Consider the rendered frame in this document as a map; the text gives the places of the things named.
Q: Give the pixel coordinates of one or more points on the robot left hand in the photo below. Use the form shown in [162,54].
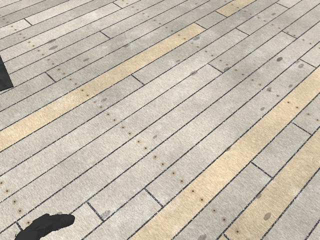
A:
[44,225]

